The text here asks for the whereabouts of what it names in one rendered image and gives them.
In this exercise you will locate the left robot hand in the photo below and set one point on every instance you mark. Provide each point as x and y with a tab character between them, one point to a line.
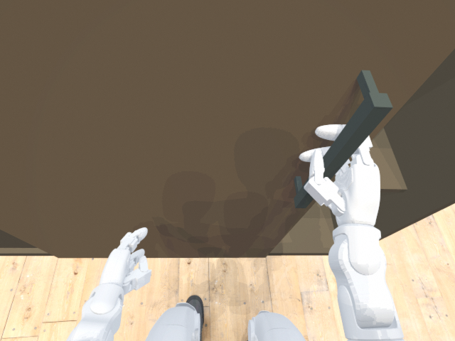
119	268

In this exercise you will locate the robot right forearm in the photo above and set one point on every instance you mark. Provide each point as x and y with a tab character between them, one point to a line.
366	305

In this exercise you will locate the left robot shin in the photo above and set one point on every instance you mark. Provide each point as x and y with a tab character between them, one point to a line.
185	304

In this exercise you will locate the robot left thigh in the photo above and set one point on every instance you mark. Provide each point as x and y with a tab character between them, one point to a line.
176	324

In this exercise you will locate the wardrobe door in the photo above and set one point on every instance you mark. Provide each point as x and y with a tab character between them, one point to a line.
188	117
9	241

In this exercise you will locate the robot left forearm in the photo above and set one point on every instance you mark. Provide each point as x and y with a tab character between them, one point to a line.
101	314

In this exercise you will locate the right robot hand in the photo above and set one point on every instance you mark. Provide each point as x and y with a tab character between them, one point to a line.
359	184

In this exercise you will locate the handle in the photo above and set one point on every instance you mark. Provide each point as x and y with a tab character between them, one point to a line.
368	115

